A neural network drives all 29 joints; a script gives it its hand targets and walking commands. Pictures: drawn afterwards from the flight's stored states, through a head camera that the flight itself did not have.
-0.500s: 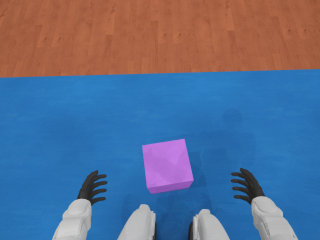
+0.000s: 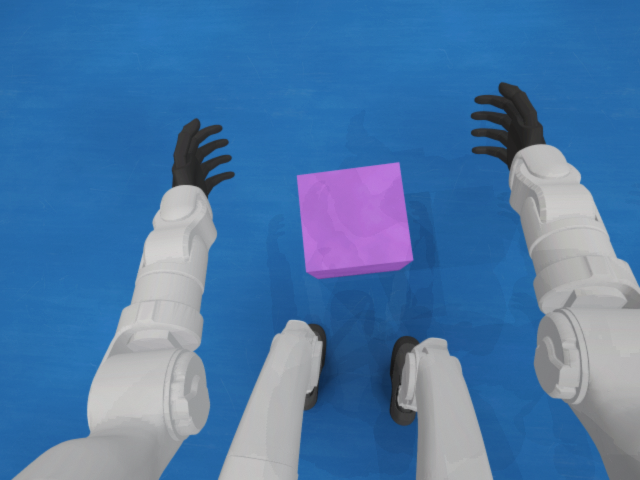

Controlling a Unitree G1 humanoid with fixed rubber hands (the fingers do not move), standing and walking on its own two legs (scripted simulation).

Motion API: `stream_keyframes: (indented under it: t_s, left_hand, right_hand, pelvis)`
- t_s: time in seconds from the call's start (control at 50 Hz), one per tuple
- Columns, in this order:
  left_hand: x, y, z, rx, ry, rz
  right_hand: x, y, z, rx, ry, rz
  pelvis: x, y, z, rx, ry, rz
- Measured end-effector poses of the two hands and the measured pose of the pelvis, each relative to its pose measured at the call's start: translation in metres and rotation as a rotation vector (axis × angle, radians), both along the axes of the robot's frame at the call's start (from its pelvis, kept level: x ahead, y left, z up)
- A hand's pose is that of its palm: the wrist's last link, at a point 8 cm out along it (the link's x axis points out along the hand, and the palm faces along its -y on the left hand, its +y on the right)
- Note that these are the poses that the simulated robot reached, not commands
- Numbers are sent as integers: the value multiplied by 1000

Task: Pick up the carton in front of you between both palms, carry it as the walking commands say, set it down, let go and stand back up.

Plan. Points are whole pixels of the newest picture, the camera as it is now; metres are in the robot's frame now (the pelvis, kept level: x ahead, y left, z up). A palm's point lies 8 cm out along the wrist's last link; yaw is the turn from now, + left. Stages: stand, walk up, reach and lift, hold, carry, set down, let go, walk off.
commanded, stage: reach and lift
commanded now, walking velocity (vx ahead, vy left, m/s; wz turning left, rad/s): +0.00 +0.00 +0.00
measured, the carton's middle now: (353, 228) +0.47 +0.05 -0.52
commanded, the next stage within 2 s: none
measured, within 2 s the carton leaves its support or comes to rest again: leaves its support in 1.84 s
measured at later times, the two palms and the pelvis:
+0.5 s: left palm (237, 206) +0.43 +0.24 -0.25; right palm (472, 185) +0.51 -0.14 -0.26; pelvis +0.01 +0.00 -0.11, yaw +1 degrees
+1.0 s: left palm (264, 226) +0.43 +0.24 -0.44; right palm (441, 211) +0.51 -0.13 -0.45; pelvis -0.04 +0.00 -0.27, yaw +2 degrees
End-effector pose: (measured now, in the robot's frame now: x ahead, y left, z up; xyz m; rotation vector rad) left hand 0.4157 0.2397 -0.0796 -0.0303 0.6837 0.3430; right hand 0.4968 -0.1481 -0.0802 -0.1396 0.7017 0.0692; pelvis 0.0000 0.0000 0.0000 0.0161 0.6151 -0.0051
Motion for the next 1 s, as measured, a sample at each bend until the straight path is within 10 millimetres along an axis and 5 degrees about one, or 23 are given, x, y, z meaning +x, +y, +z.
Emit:
stream_keyframes:
  t_s: [0.12,0.3,0.62,0.78,1.0]
  left_hand:
    - [23,-1,-12,9,-40,-2]
    - [28,0,-57,5,-14,-7]
    - [12,0,-237,9,23,-9]
    - [14,-5,-298,-5,34,-2]
    - [19,-2,-362,9,94,-18]
  right_hand:
    - [29,5,-14,2,-41,18]
    - [31,5,-64,9,-20,9]
    - [6,6,-249,2,-14,-15]
    - [9,10,-303,-1,-10,-30]
    - [11,16,-370,-2,36,-32]
  pelvis:
    - [6,-2,-5,2,91,3]
    - [19,-3,-26,9,217,3]
    - [-11,-3,-167,16,245,10]
    - [-35,-2,-225,19,133,11]
    - [-42,1,-267,20,51,18]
